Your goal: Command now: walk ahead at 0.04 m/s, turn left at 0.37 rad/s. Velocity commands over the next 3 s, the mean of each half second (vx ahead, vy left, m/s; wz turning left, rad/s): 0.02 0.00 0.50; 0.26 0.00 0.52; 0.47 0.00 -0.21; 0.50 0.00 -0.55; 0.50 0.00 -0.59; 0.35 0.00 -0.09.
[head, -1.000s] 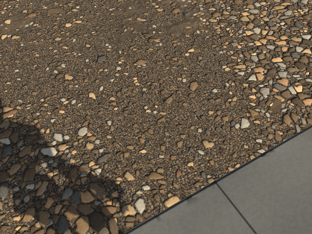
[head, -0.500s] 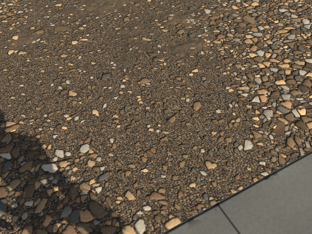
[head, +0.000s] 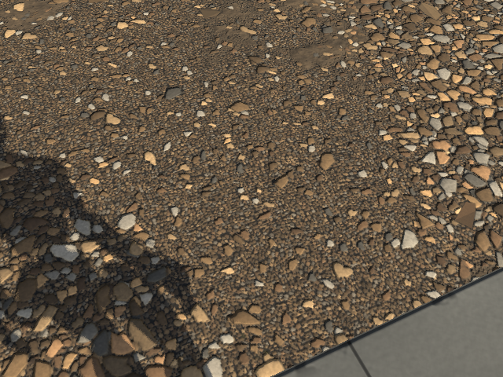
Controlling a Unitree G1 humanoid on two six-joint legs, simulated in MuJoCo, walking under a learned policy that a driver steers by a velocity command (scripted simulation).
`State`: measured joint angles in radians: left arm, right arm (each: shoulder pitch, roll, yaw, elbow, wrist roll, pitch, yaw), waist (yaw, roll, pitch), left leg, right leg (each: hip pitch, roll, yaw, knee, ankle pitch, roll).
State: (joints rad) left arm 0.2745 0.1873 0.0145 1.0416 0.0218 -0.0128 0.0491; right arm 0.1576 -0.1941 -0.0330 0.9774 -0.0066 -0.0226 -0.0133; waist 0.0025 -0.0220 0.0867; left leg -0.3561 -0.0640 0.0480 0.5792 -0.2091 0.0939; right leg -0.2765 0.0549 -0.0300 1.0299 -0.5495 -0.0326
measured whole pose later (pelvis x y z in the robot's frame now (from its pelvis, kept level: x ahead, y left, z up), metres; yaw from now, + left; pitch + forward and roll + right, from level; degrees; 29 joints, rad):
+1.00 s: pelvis +0.07 +0.06 +0.01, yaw +33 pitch +1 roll -1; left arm 0.33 0.29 0.07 0.87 0.03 -0.03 -0.03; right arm 0.18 -0.25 -0.04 0.80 -0.03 -0.02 0.03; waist 0.04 -0.05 0.02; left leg -0.17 -0.05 0.05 0.44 -0.27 0.08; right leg -0.38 -0.09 -0.08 1.02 -0.37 -0.04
